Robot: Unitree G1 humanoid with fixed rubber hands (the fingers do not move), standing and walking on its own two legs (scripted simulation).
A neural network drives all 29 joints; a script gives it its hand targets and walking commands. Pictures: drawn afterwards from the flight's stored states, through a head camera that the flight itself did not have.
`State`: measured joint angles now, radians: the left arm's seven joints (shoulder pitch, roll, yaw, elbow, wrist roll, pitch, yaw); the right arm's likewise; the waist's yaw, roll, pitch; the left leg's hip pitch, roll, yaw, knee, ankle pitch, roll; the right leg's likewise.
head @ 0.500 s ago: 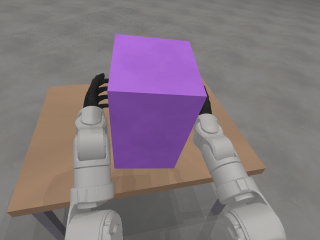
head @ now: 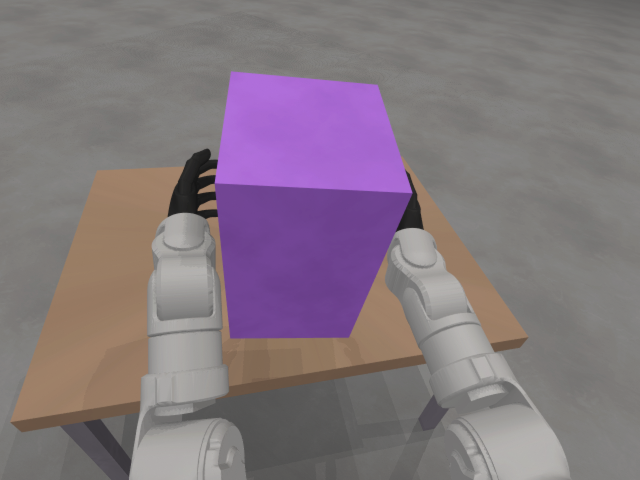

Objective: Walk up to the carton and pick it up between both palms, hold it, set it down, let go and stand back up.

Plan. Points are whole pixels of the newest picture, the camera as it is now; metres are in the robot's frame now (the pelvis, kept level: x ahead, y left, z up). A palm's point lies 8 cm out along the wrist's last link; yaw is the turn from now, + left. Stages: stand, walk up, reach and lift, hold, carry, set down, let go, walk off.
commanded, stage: hold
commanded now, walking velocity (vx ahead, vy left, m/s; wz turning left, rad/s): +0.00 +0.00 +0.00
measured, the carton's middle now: (297, 222) +0.38 +0.02 +0.16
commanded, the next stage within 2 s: none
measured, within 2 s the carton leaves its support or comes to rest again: neither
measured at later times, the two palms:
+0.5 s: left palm (188, 212) +0.36 +0.14 +0.19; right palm (406, 225) +0.35 -0.12 +0.18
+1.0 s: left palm (191, 221) +0.36 +0.14 +0.18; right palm (406, 226) +0.36 -0.12 +0.17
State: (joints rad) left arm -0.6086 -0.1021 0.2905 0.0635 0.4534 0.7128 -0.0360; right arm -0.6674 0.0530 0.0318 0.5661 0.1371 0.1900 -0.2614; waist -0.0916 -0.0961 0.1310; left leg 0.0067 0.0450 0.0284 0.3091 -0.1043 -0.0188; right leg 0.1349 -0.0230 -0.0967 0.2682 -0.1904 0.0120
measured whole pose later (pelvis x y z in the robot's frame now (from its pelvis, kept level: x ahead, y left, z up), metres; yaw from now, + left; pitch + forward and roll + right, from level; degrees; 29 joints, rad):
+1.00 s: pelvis +0.00 +0.00 +0.00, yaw +0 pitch -12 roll -1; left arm -0.59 -0.10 0.28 0.05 0.45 0.71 -0.04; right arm -0.66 0.05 0.04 0.55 0.14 0.18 -0.27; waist -0.10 -0.10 0.14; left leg 0.01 0.05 0.02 0.31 -0.10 -0.02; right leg 0.14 -0.02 -0.10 0.27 -0.19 0.01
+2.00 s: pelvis +0.00 +0.00 +0.00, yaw +0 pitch -13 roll -1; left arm -0.60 -0.11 0.29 0.06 0.45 0.72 -0.04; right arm -0.67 0.05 0.04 0.56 0.13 0.18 -0.26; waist -0.09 -0.09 0.14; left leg 0.01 0.05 0.03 0.31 -0.10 -0.02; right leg 0.14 -0.02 -0.10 0.27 -0.19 0.01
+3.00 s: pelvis -0.01 +0.00 +0.00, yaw -1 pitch -13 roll -1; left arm -0.64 -0.12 0.31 0.05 0.48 0.74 -0.06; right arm -0.68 0.06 0.02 0.55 0.14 0.19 -0.26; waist -0.08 -0.09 0.15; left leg 0.02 0.05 0.04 0.30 -0.10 -0.02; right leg 0.13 -0.02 -0.08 0.28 -0.19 0.01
